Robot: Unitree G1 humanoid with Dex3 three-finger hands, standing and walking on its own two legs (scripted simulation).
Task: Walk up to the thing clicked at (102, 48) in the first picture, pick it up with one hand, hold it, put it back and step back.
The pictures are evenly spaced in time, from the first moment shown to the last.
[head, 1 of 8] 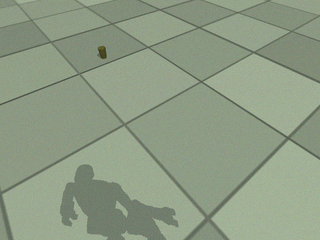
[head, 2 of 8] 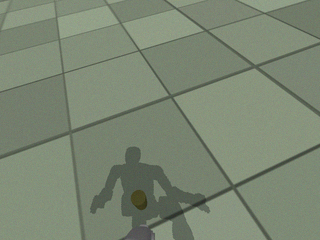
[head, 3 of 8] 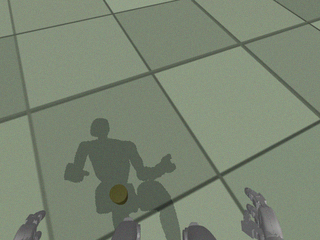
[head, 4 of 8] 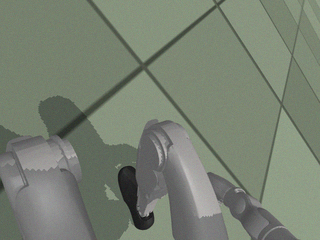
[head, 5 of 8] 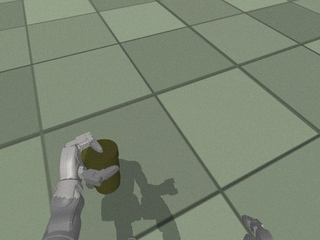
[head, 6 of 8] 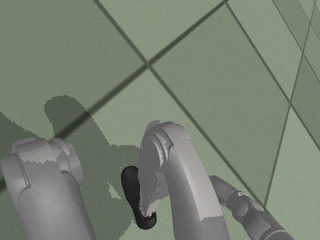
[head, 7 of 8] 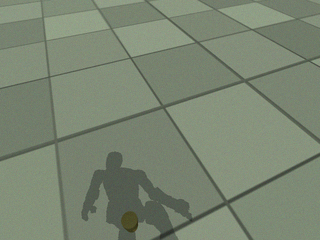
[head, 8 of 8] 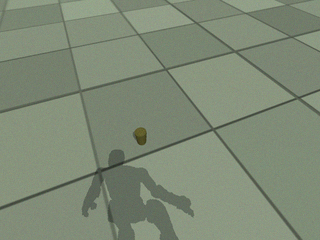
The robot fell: no
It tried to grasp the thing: yes
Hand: left
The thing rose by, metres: 0.68
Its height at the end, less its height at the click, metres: +0.00
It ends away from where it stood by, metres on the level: 0.02
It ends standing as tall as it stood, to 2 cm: yes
